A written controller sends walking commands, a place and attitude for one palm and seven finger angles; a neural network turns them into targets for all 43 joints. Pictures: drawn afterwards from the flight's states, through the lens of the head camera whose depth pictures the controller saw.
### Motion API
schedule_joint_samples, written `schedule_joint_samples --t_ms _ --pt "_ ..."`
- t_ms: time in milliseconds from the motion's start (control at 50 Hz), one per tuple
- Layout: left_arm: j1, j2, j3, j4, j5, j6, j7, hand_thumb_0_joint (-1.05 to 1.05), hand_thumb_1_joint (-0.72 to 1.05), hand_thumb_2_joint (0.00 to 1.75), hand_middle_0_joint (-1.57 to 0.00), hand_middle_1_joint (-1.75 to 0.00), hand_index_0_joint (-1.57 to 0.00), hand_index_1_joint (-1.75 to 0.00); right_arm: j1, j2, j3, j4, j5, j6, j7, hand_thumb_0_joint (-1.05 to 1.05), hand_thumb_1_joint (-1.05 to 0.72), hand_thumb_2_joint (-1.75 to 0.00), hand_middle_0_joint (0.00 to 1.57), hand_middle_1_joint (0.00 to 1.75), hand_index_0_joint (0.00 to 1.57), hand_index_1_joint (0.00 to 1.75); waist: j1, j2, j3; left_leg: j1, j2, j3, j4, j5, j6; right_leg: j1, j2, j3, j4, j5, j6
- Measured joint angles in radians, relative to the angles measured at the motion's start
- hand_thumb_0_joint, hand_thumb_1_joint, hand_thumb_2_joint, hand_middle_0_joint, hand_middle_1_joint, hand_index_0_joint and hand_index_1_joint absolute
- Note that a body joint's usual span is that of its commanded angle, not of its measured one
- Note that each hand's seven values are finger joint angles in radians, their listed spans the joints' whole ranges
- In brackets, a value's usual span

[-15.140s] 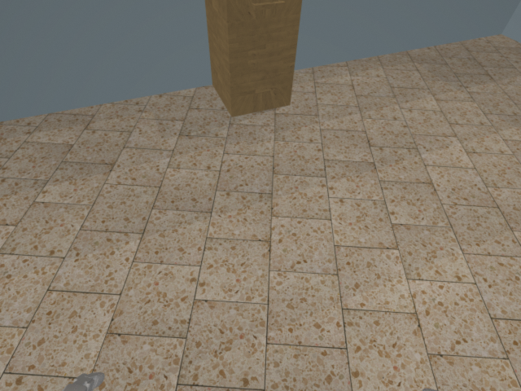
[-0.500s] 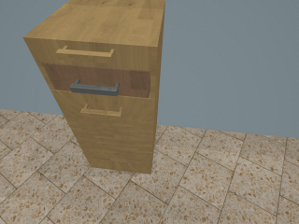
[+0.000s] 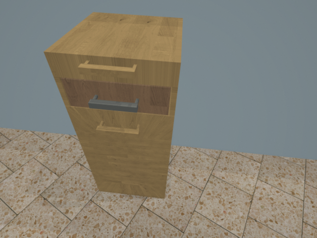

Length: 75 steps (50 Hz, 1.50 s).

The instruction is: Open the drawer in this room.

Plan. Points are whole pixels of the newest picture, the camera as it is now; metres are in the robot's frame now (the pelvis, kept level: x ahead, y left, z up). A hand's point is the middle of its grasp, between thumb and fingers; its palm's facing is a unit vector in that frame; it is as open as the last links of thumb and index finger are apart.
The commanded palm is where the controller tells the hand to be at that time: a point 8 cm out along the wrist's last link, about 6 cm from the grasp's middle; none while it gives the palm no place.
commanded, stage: look again from close up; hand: left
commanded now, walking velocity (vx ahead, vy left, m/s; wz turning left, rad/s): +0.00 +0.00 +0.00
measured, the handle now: (115, 102) +0.55 +0.19 +0.04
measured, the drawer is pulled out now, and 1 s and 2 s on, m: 0.00 0.00 0.00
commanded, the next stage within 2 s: raise the hand with hooked fingers in 0.10 s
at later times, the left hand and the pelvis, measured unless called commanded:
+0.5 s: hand (77, 202) +0.21 +0.22 +0.00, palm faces +0.00 -0.37 -0.93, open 8.0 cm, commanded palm +0.13 +0.24 -0.01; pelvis -0.02 +0.01 -0.01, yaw -2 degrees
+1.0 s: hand (75, 181) +0.24 +0.22 +0.04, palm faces +0.05 -0.05 -1.00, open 10.8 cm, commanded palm +0.20 +0.22 +0.08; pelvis +0.00 -0.04 -0.02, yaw +0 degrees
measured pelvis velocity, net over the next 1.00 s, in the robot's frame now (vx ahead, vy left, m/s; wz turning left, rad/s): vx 0.00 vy -0.04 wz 0.00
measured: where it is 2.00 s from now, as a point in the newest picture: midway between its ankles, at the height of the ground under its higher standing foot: outside the picture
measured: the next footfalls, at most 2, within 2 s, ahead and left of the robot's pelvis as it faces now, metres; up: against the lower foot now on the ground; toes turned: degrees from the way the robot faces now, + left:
none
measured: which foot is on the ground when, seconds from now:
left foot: down 0.00-1.00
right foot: down 0.00-1.00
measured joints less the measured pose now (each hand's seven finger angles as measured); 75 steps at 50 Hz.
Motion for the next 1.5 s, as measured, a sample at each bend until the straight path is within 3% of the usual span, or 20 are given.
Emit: schedule_joint_samples --t_ms 220,260,300,340,380,440,520,600,680,760,860,900,980,1060,1120,1220,1300,1400,1500 --pt "0.02 -0.024 -0.016 0.03 0.002 0.012 0.01 0.0 0.91 0.9 -0.19 -0.3 -0.19 -0.3 -0.045 0.011 0.015 0.021 0.006 0.01 0.007 0.01 -0.91 -0.89 0.2 0.3 0.2 0.3 0.008 0.012 0.045 0.025 -0.028 0.02 -0.039 0.021 0.023 0.01 -0.023 0.024 -0.014 0.015 0.027" --pt "0.102 -0.007 -0.029 -0.267 0.116 0.089 0.02 0.01 0.91 0.9 -0.2 -0.3 -0.2 -0.3 -0.003 0.013 0.029 -0.063 0.024 -0.032 -0.007 0.01 -0.91 -0.89 0.21 0.3 0.2 0.3 0.027 -0.006 0.064 0.017 -0.037 0.03 -0.029 0.019 0.024 -0.018 -0.025 0.051 0.036 -0.01 0.008" --pt "0.156 0.025 -0.056 -0.537 0.17 0.096 0.08 0.01 0.89 0.9 -0.2 -0.31 -0.2 -0.31 0.038 0.011 0.03 -0.121 0.037 -0.125 -0.027 0.01 -0.91 -0.89 0.21 0.3 0.2 0.3 0.04 -0.019 0.045 0.004 -0.057 0.029 -0.042 0.029 0.02 -0.053 -0.028 0.068 0.119 -0.084 -0.009" --pt "0.157 0.049 -0.077 -0.729 0.235 0.101 0.127 0.02 0.88 0.89 -0.2 -0.32 -0.2 -0.32 0.045 -0.001 0.028 -0.174 0.041 -0.18 -0.036 0.02 -0.91 -0.89 0.21 0.3 0.2 0.3 0.033 -0.013 0.021 -0.022 -0.075 0.022 -0.038 0.035 0.02 -0.071 -0.018 0.077 0.143 -0.104 -0.017" --pt "0.115 0.071 -0.087 -0.85 0.35 0.081 0.164 0.02 0.85 0.88 -0.2 -0.34 -0.2 -0.34 0.016 -0.026 0.028 -0.234 0.028 -0.199 -0.033 0.02 -0.91 -0.89 0.21 0.3 0.2 0.3 0.017 0.009 0.005 -0.077 -0.083 0.015 0.01 0.023 0.026 -0.097 -0.002 0.094 0.139 -0.082 -0.026" --pt "0.055 0.09 -0.069 -0.948 0.561 0.045 0.218 0.01 0.8 0.86 -0.21 -0.37 -0.2 -0.37 -0.07 -0.059 0.017 -0.324 -0.003 -0.161 -0.002 0.02 -0.91 -0.89 0.21 0.3 0.2 0.3 0.01 0.059 -0.018 -0.155 -0.059 0.028 0.075 -0.001 0.026 -0.163 0.022 0.104 0.162 -0.077 -0.018" --pt "0.088 0.107 -0.037 -1.012 0.806 -0.014 0.273 0.01 0.73 0.82 -0.2 -0.42 -0.2 -0.42 -0.175 -0.049 0.0 -0.446 -0.015 -0.042 0.049 0.02 -0.91 -0.89 0.21 0.3 0.2 0.3 0.028 0.035 -0.05 -0.244 -0.031 0.07 0.124 -0.022 0.011 -0.266 0.055 0.139 0.206 -0.077 -0.029" --pt "0.191 0.109 -0.055 -1.041 0.97 -0.071 0.296 0.0 0.64 0.79 -0.21 -0.47 -0.21 -0.47 -0.232 -0.065 -0.012 -0.535 -0.027 0.04 0.079 0.01 -0.91 -0.89 0.21 0.3 0.2 0.3 0.068 -0.009 -0.033 -0.299 -0.012 0.069 0.172 -0.041 -0.005 -0.32 0.072 0.133 0.245 -0.091 -0.049" --pt "0.256 0.149 -0.051 -1.04 1.063 -0.11 0.341 0.0 0.54 0.75 -0.23 -0.53 -0.23 -0.53 -0.252 -0.086 -0.031 -0.564 -0.053 0.094 0.065 0.01 -0.91 -0.89 0.2 0.3 0.2 0.3 0.118 -0.029 -0.027 -0.354 -0.004 0.033 0.235 -0.069 -0.019 -0.358 0.072 0.095 0.292 -0.122 -0.065" --pt "0.2 0.21 0.0 -1.054 1.062 -0.15 0.387 0.0 0.43 0.7 -0.25 -0.59 -0.25 -0.6 -0.269 -0.08 -0.034 -0.535 -0.064 0.117 0.039 0.01 -0.91 -0.9 0.2 0.3 0.2 0.3 0.146 -0.024 -0.032 -0.394 -0.004 -0.015 0.302 -0.099 -0.032 -0.378 0.064 0.045 0.341 -0.161 -0.081" --pt "0.04 0.239 0.038 -1.071 1.022 -0.149 0.394 0.0 0.31 0.65 -0.26 -0.67 -0.27 -0.67 -0.288 -0.042 -0.009 -0.503 -0.062 0.125 0.04 0.01 -0.91 -0.89 0.2 0.3 0.2 0.3 0.123 0.018 -0.039 -0.397 0.0 -0.046 0.333 -0.119 -0.049 -0.367 0.065 0.014 0.359 -0.183 -0.093" --pt "-0.01 0.241 0.033 -1.064 0.998 -0.103 0.364 0.0 0.27 0.63 -0.26 -0.7 -0.27 -0.7 -0.286 -0.024 0.008 -0.494 -0.047 0.138 0.043 0.01 -0.91 -0.89 0.2 0.3 0.2 0.3 0.105 0.034 -0.041 -0.374 0.002 -0.042 0.306 -0.108 -0.042 -0.348 0.069 0.019 0.336 -0.175 -0.093" --pt "-0.026 0.254 0.02 -1.08 0.938 -0.01 0.248 0.0 0.18 0.6 -0.26 -0.76 -0.27 -0.76 -0.251 -0.007 0.041 -0.49 -0.015 0.165 0.043 0.01 -0.91 -0.89 0.21 0.3 0.2 0.3 0.079 0.047 -0.039 -0.295 -0.002 -0.031 0.202 -0.052 -0.048 -0.292 0.08 0.054 0.264 -0.144 -0.087" --pt "0.035 0.275 0.02 -1.13 0.896 0.0 0.159 0.0 0.09 0.56 -0.27 -0.82 -0.27 -0.82 -0.206 -0.032 0.051 -0.489 -0.004 0.168 0.035 0.01 -0.9 -0.89 0.21 0.3 0.21 0.3 0.066 0.052 -0.023 -0.232 -0.008 -0.036 0.135 -0.044 -0.041 -0.241 0.092 0.087 0.207 -0.118 -0.084" --pt "0.063 0.284 0.02 -1.171 0.892 -0.033 0.147 0.0 0.03 0.53 -0.28 -0.86 -0.28 -0.86 -0.178 -0.067 0.033 -0.482 -0.009 0.163 0.02 0.01 -0.9 -0.89 0.21 0.3 0.21 0.3 0.071 0.059 -0.009 -0.21 -0.007 -0.052 0.106 -0.043 -0.046 -0.221 0.101 0.093 0.178 -0.104 -0.082" --pt "0.015 0.295 0.04 -1.182 0.917 -0.095 0.201 0.0 -0.09 0.48 -0.29 -0.94 -0.29 -0.94 -0.163 -0.105 -0.019 -0.441 -0.012 0.148 0.001 0.02 -0.91 -0.89 0.21 0.3 0.2 0.3 0.083 0.06 0.005 -0.205 -0.014 -0.065 0.098 -0.031 -0.041 -0.206 0.091 0.083 0.158 -0.093 -0.075" --pt "-0.079 0.298 0.047 -1.138 0.912 -0.067 0.207 0.0 -0.19 0.44 -0.3 -1.0 -0.3 -1.0 -0.177 -0.108 -0.044 -0.418 0.004 0.146 0.0 0.02 -0.91 -0.9 0.2 0.3 0.2 0.3 0.089 0.066 0.003 -0.188 -0.024 -0.072 0.082 -0.018 -0.033 -0.184 0.081 0.078 0.139 -0.082 -0.067" --pt "-0.192 0.293 0.004 -1.096 0.886 0.016 0.124 0.0 -0.3 0.39 -0.3 -1.07 -0.3 -1.07 -0.206 -0.089 -0.031 -0.423 0.021 0.148 -0.002 0.02 -0.91 -0.9 0.2 0.3 0.2 0.3 0.086 0.083 0.001 -0.135 -0.034 -0.075 0.041 0.005 -0.02 -0.128 0.07 0.079 0.096 -0.062 -0.053" --pt "-0.274 0.308 -0.05 -1.094 0.89 0.036 0.024 0.0 -0.4 0.34 -0.31 -1.14 -0.31 -1.14 -0.23 -0.06 0.006 -0.441 0.025 0.156 0.001 0.02 -0.91 -0.9 0.2 0.3 0.2 0.3 0.085 0.09 0.009 -0.073 -0.041 -0.073 -0.005 0.028 -0.008 -0.063 0.063 0.085 0.048 -0.04 -0.041"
